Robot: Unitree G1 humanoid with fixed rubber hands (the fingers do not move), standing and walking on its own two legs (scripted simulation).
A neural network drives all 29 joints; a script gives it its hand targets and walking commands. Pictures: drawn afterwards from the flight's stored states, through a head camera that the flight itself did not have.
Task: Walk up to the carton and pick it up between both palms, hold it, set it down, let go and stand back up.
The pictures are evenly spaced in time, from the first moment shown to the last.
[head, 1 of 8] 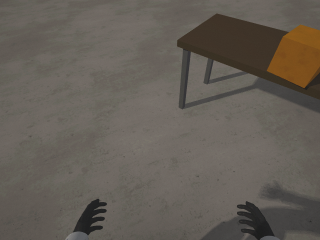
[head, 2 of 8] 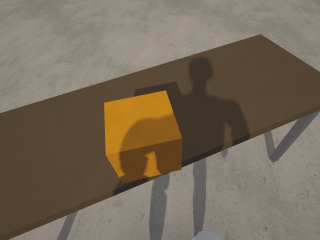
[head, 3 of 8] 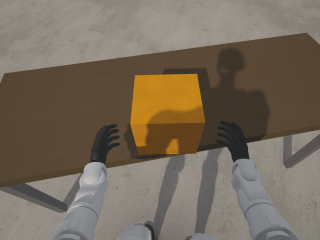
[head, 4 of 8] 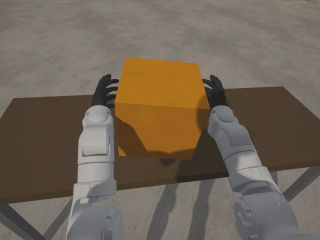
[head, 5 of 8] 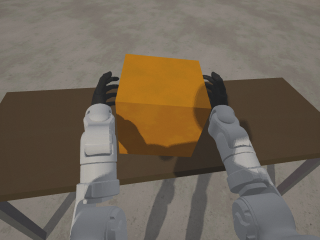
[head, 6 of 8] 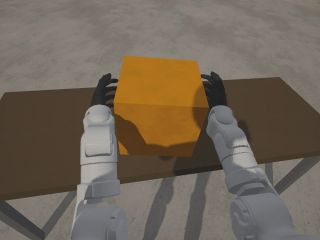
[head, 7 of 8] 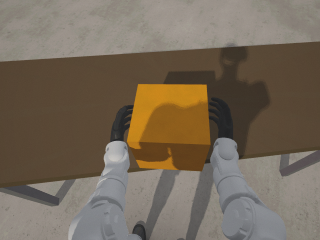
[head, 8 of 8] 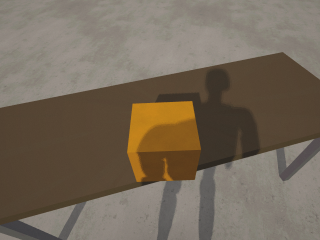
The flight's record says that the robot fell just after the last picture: no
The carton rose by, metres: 0.21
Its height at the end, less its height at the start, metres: +0.00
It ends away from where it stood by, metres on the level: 0.02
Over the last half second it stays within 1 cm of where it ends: yes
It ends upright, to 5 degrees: yes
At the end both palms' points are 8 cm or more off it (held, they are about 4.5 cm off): yes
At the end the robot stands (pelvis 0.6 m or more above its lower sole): yes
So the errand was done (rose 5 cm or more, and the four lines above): yes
